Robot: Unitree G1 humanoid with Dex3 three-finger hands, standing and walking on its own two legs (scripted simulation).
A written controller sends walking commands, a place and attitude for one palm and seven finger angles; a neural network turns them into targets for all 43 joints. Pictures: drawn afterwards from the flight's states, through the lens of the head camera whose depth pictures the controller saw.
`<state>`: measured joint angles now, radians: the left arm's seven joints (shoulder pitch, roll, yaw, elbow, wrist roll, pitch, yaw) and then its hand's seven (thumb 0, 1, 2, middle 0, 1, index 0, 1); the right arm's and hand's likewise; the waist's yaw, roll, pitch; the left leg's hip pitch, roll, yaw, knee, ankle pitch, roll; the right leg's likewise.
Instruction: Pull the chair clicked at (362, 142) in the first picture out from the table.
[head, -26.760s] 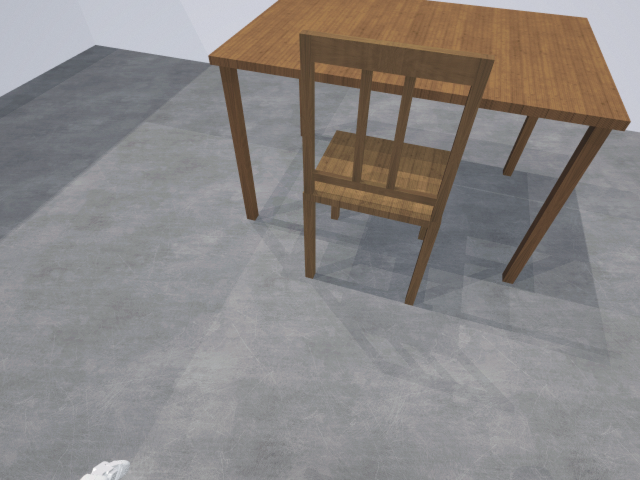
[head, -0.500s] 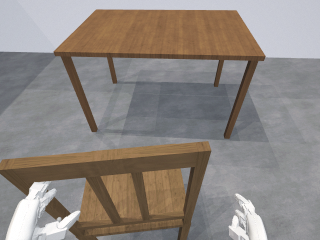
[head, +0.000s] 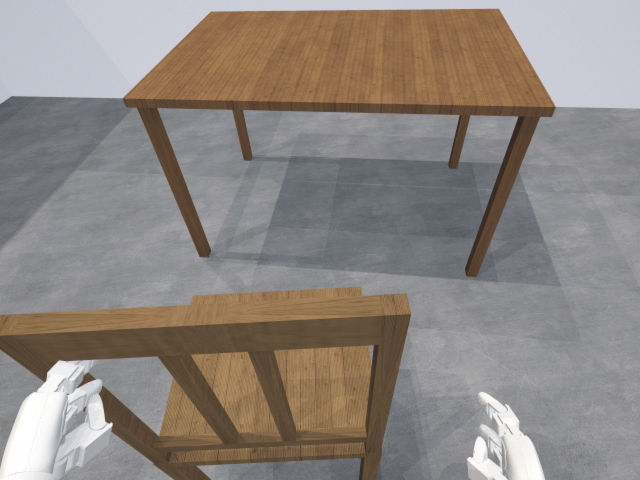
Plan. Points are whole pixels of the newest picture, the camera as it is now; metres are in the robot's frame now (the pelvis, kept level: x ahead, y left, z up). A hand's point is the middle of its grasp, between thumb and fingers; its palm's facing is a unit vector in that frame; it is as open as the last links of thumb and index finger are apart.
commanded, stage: draw the hand back to the body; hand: left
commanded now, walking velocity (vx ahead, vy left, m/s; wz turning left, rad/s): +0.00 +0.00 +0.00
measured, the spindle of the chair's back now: (206, 402) +0.22 +0.21 -0.07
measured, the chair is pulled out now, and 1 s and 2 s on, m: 0.61 0.62 0.62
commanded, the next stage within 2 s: step back with the hand held close in 0.04 s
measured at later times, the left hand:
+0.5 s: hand (94, 455) +0.11 +0.25 +0.06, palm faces +0.13 -0.86 -0.50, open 7.1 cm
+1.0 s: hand out of the picture +0.06 +0.31 +0.19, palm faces +0.54 -0.74 -0.39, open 7.3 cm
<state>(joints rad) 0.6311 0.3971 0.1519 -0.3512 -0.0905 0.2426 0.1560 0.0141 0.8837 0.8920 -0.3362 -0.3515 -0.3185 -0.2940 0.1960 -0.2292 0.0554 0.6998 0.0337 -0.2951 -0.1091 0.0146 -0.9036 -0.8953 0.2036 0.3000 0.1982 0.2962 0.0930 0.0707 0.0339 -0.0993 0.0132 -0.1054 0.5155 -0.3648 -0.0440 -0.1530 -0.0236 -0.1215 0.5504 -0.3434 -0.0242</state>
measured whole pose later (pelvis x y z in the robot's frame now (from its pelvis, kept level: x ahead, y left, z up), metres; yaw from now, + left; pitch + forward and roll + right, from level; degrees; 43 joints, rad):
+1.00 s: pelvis -0.14 +0.04 -0.01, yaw +0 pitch -1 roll -1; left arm 0.43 0.39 0.43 -0.42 -0.04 -0.13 0.19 0.01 0.89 0.90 -0.23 -0.31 -0.23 -0.30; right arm 0.21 -0.23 0.02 0.68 0.03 -0.09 -0.10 0.01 -0.90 -0.89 0.21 0.30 0.20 0.30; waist -0.01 0.04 -0.07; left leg -0.29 0.02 0.03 0.70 -0.44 0.01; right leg -0.43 -0.08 -0.12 0.56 -0.15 0.00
